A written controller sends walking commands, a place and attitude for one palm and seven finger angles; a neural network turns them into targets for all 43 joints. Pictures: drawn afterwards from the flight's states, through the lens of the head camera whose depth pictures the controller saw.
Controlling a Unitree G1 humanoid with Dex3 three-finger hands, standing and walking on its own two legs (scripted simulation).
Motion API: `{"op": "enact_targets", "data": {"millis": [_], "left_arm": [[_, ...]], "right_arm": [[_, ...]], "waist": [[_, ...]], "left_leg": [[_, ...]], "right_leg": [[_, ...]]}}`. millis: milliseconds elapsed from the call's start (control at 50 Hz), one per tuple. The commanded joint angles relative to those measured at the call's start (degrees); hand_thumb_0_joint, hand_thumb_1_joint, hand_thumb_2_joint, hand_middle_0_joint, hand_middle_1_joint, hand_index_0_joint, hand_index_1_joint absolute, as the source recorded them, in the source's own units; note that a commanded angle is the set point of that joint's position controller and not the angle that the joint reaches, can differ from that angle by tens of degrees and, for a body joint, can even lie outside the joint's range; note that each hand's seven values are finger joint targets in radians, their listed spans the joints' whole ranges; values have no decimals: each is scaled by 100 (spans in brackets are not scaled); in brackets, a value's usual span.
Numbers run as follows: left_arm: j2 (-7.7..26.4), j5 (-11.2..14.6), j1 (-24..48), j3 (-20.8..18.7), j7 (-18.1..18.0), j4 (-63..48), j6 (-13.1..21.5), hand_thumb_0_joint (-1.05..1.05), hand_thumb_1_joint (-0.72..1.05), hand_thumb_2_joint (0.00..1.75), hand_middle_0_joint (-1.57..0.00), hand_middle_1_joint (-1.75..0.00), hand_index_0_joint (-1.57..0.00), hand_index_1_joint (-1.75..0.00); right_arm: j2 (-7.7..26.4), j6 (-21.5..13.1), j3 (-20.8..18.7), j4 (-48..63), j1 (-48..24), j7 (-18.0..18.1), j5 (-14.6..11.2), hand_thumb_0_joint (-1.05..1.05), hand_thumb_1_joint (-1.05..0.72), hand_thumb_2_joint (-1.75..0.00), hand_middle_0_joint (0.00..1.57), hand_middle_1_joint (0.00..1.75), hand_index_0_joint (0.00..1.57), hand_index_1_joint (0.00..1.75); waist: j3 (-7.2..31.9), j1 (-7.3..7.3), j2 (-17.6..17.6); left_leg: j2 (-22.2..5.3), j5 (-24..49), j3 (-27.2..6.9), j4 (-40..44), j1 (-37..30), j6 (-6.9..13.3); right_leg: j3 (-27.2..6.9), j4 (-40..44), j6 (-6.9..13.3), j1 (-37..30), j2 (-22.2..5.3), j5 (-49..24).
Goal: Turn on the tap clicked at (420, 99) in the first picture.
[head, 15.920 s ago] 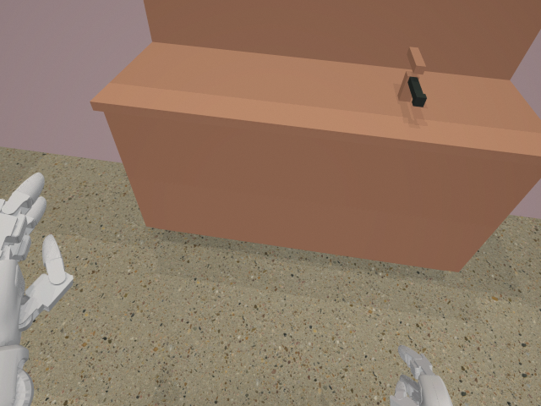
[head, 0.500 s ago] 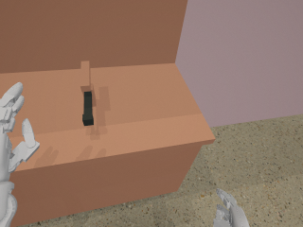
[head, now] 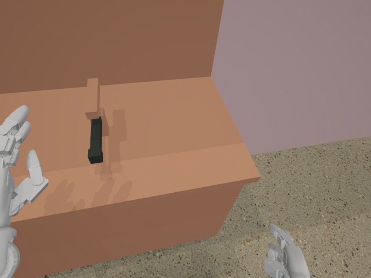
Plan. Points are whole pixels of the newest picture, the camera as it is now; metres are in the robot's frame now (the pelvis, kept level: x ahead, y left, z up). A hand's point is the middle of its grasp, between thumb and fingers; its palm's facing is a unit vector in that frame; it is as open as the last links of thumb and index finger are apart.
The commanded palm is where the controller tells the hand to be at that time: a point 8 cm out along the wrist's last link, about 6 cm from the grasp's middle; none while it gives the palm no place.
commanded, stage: shuffle to correct the standing spot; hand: left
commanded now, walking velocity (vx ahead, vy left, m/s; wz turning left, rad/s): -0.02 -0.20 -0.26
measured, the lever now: (95, 155) +0.36 +0.25 +0.02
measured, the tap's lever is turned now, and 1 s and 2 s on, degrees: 0 0 0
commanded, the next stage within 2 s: come to a stop and stand still in 0.76 s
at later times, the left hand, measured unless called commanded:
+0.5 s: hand (86, 177) +0.23 +0.19 +0.16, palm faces +0.31 -0.86 -0.41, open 7.4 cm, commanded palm +0.17 +0.23 +0.17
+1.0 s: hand (66, 154) +0.25 +0.22 +0.18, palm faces +0.39 -0.79 -0.47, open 7.4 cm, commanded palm +0.17 +0.22 +0.17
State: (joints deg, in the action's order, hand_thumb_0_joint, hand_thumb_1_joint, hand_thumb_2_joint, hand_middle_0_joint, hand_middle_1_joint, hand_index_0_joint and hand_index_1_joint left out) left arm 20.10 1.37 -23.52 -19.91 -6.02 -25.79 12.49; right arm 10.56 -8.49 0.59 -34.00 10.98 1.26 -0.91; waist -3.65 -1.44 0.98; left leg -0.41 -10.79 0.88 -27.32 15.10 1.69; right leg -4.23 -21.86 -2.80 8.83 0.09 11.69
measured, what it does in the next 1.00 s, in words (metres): shifts its weight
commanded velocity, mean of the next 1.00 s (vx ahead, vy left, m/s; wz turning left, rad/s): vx -0.02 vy -0.17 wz -0.05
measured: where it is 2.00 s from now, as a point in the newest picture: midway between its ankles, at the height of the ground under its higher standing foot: outside the picture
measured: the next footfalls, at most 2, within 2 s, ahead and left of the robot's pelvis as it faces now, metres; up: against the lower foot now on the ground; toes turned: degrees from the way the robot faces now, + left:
none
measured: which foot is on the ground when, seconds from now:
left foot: down 0.00-1.00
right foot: down 0.00-1.00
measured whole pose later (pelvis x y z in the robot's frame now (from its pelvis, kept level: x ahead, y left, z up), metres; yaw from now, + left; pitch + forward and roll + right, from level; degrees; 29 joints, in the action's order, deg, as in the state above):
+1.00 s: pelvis +0.00 -0.06 -0.01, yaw -2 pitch +1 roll -1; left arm 29.6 3.5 -12.8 -27.7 -0.6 -20.6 13.4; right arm 10.5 -9.3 -1.3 -33.1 12.2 0.9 -0.5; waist -4.9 -3.8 2.2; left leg -5.2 -13.2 0.9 -31.8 19.0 -2.5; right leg -4.1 -31.1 2.0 15.8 5.0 15.6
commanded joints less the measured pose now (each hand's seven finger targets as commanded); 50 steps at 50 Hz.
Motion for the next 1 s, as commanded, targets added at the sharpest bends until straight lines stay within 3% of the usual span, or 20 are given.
{"op": "enact_targets", "data": {"millis": [0, 160, 220, 260, 280, 340, 360, 380, 480, 540, 660, 680, 800, 860, 880, 900, 920, 940, 960, 980], "left_arm": [[984, 101, 420, -669, -80, -1353, 298, 0, 90, 90, -20, -30, -20, -30], [1050, 171, 422, -718, -8, -1574, 158, 0, 90, 90, -20, -30, -20, -30], [973, 200, 267, -669, 38, -1525, 120, 0, 90, 90, -20, -30, -20, -30], [1218, 240, -5, -950, 18, -1526, 74, 0, 90, 90, -20, -30, -20, -30], [1048, 280, 22, -791, 52, -1462, 76, 0, 90, 90, -20, -30, -20, -30], [1194, 342, 123, -920, 50, -1561, 101, 0, 90, 90, -20, -30, -20, -30], [1316, 341, 97, -1030, 22, -1623, 73, 0, 90, 90, -20, -30, -20, -30], [1149, 358, 122, -864, 40, -1562, 80, 0, 90, 90, -20, -30, -20, -30], [1133, 352, 109, -846, 58, -1553, 59, 0, 90, 90, -20, -30, -20, -30], [1197, 345, -11, -913, 77, -1501, 26, 0, 90, 90, -20, -30, -20, -30], [1355, 364, -115, -1033, 38, -1782, 7, 0, 90, 90, -20, -30, -20, -30], [1226, 365, -134, -917, 54, -1790, 21, 0, 90, 90, -20, -30, -20, -30], [1298, 365, -68, -1006, 96, -1773, 19, 0, 90, 90, -20, -30, -20, -30], [1236, 370, -55, -962, 89, -1668, -13, 0, 90, 90, -20, -30, -20, -30], [5506, -397, 5224, -4123, 306, -2141, 718, 0, 90, 90, -20, -30, -20, -30], [2024, 176, 2237, -1616, 544, 754, 406, 0, 90, 90, -20, -30, -20, -30], [1493, 158, 1055, -1157, 640, 820, 343, 0, 90, 90, -20, -30, -20, -30], [1428, 263, 962, -838, 658, -367, 426, 0, 90, 90, -20, -30, -20, -30], [847, 389, 501, -424, 615, -643, 426, 0, 90, 90, -20, -30, -20, -30], [1023, 367, 401, -530, 539, -1188, 431, 0, 90, 90, -20, -30, -20, -30]], "right_arm": [[726, -230, -327, 929, -490, 50, -37, 0, -90, -90, 20, 30, 20, 30], [729, -97, -426, 1106, -446, -60, -77, 0, -90, -90, 20, 30, 20, 30], [763, -24, -453, 1173, -383, -114, -57, 0, -90, -90, 20, 30, 20, 30], [735, 19, -480, 1197, -398, -79, -85, 0, -90, -90, 20, 30, 20, 30], [738, 57, -455, 1164, -358, -72, -33, 0, -90, -90, 20, 30, 20, 30], [701, 65, -483, 1187, -372, -1, -23, 0, -90, -90, 20, 30, 20, 30], [692, 70, -463, 1176, -438, 41, -36, 0, -90, -90, 20, 30, 20, 30], [702, 103, -429, 1133, -401, 54, -1, 0, -90, -90, 20, 30, 20, 30], [735, 111, -450, 1141, -394, 117, -14, 0, -90, -90, 20, 30, 20, 30], [753, 103, -518, 1177, -341, 116, -30, 0, -90, -90, 20, 30, 20, 30], [758, 109, -508, 1143, -351, 123, -34, 0, -90, -90, 20, 30, 20, 30], [764, 129, -484, 1119, -306, 116, -7, 0, -90, -90, 20, 30, 20, 30], [783, 160, -524, 1172, -280, 113, 3, 0, -90, -90, 20, 30, 20, 30], [749, 166, -490, 1169, -309, 107, -27, 0, -90, -90, 20, 30, 20, 30], [913, -453, -675, 408, 749, 127, 350, 0, -90, -90, 20, 30, 20, 30], [496, -527, -514, 656, -80, 159, 134, 0, -90, -90, 20, 30, 20, 30], [879, -571, -676, 909, 250, 68, 1, 0, -90, -90, 20, 30, 20, 30], [940, -524, -667, 991, 245, 5, 6, 0, -90, -90, 20, 30, 20, 30], [837, -509, -610, 1033, 87, -97, -80, 0, -90, -90, 20, 30, 20, 30], [930, -495, -619, 1144, 5, -164, -57, 0, -90, -90, 20, 30, 20, 30]], "waist": [[1001, 17, -434], [1102, 3, -1002], [1058, 23, -768], [995, 48, -342], [941, 97, -101], [889, 129, -102], [840, 128, -181], [834, 155, -217], [872, 126, -363], [948, 94, -135], [1019, 119, -345], [1054, 140, -450], [964, 119, -539], [933, 130, -507], [536, -240, 528], [868, -22, 653], [1059, -108, 163], [1307, -79, -371], [1508, -1, -935], [1558, -55, -1072]], "left_leg": [[-466, 602, -339, 578, -788, -61], [-1241, 1649, -396, 322, -1123, 56], [-1081, 1043, -313, 82, -607, 21], [-817, 615, -192, -214, -578, -79], [-639, 285, -132, -344, -474, -115], [-459, -300, -125, -470, -606, -139], [-504, -250, -165, -396, -712, -115], [-537, -253, -231, -276, -586, -87], [-697, -124, -351, -106, -492, -8], [-688, 19, -288, -323, -543, -14], [-714, 562, -338, -406, -705, -13], [-756, 619, -368, -337, -633, 12], [-935, 424, -413, -335, -475, 17], [-837, 241, -349, -391, -486, -7], [-685, 532, 466, -516, 195, -72], [0, 746, 141, -659, -79, -176], [-149, 852, 384, -639, -506, -231], [-272, 947, 238, -402, -720, -46], [-568, 1585, 67, -277, -1217, 117], [-873, 1856, -174, -241, -1220, 255]], "right_leg": [[66, 106, 307, 110, -99, -907], [405, -559, 208, 594, 62, -217], [302, -335, 244, 289, 44, -536], [-114, -67, 377, 466, -79, -966], [-316, -20, 465, 602, -179, -974], [-670, 87, 618, 1079, -366, -500], [-632, 101, 607, 1221, -334, -429], [-471, 40, 543, 1136, -248, -279], [-243, -119, 415, 957, -84, -289], [-331, -110, 432, 916, -154, -462], [-290, -245, 511, 933, -194, -823], [-183, -321, 464, 847, -130, -775], [-226, -397, 438, 895, -65, -687], [-304, -286, 472, 902, -108, -694], [-351, 349, 251, 812, -138, -1501], [-1101, -125, 877, 769, -510, -2151], [-1286, -260, 641, 564, -519, -2859], [-988, -634, 437, 448, -493, -2742], [-582, -1063, 313, 610, -313, -2326], [-361, -1406, 148, 792, -147, -1676]]}}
